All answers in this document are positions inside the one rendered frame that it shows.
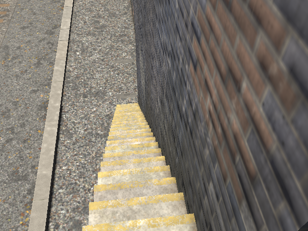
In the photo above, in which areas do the stairs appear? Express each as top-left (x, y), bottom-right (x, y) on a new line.
top-left (82, 103), bottom-right (197, 231)

